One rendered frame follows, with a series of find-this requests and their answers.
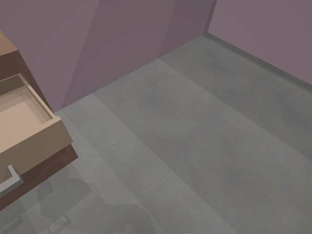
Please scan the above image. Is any cabinet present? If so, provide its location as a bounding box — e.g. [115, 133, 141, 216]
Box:
[0, 30, 78, 211]

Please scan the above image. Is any drawer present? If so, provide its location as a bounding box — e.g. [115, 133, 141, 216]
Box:
[0, 73, 73, 184]

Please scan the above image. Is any handle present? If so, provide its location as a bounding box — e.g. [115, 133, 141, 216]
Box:
[0, 165, 24, 198]

